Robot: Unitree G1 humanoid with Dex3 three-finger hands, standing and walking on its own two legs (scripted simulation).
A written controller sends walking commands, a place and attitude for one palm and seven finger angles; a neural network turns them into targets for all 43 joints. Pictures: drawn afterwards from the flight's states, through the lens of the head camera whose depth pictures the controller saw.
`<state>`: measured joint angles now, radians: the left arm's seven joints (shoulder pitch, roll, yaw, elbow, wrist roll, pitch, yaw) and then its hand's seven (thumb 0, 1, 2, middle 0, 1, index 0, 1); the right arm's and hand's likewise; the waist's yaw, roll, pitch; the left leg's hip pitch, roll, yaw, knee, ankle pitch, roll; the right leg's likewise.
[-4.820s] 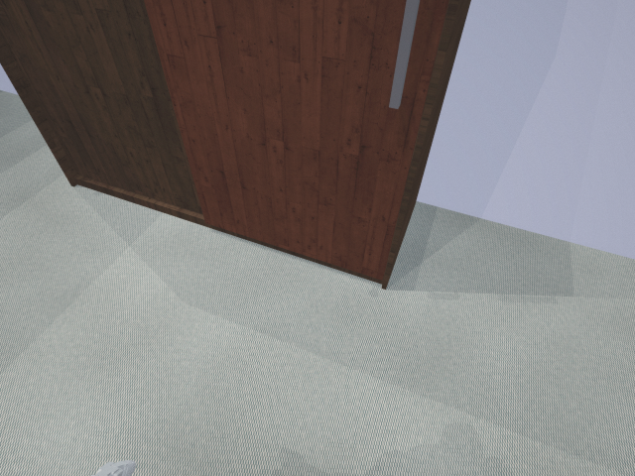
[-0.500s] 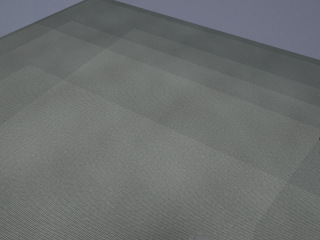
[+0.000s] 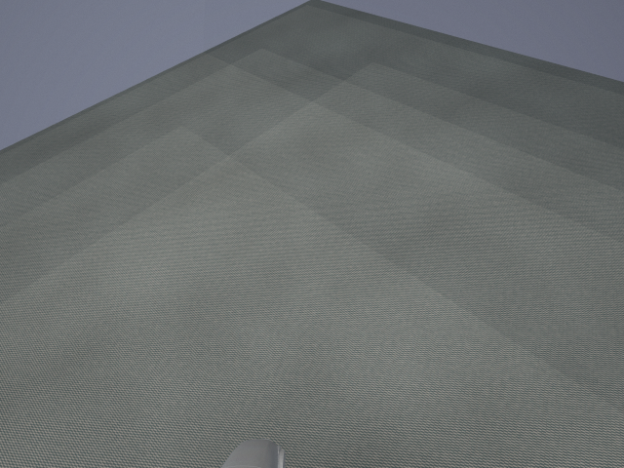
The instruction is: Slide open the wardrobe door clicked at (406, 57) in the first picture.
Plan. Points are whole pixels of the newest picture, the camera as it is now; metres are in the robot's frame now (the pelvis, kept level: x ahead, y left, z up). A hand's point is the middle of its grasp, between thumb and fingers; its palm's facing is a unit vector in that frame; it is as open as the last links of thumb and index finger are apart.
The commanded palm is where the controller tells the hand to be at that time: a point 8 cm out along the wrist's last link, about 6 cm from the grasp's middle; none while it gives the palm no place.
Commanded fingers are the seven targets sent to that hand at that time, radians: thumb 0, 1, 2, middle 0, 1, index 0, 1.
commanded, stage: walk to a spot facing it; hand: right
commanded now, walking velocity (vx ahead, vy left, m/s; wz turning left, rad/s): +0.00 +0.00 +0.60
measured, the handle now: out of the picture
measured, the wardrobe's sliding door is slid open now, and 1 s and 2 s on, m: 0.00 0.00 0.00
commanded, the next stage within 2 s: turn to face it in 0.18 s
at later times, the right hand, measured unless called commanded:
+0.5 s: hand (385, 412) +0.23 -0.08 -0.16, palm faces -0.23 +0.95 -0.23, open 7.4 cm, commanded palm none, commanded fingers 0.00 -0.90 -0.90 0.20 0.30 0.20 0.30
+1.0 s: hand out of the picture +0.10 -0.21 -0.18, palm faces +0.13 +0.96 -0.26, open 7.4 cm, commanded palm none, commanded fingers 0.00 -0.90 -0.90 0.20 0.30 0.20 0.30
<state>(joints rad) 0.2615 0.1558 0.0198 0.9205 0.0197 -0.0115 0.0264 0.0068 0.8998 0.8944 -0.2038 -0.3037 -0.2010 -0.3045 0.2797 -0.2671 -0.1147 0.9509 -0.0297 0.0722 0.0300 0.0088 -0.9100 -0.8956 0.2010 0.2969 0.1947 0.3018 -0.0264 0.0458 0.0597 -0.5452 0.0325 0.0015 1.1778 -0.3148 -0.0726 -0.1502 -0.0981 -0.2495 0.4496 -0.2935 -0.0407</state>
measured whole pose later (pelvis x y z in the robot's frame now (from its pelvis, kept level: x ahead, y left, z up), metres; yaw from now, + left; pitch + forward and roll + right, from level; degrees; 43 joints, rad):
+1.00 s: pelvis +0.06 +0.02 +0.00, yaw -5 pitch +2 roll +2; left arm 0.23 0.19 0.06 0.94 0.02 0.01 0.00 0.01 0.90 0.89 -0.20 -0.30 -0.20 -0.30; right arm 0.21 -0.26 -0.10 0.96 -0.02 0.06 -0.01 0.01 -0.91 -0.90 0.20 0.30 0.19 0.30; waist 0.01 0.01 0.06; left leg -0.50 0.09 0.00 1.10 -0.37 -0.09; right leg -0.32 0.00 -0.04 0.48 -0.19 -0.07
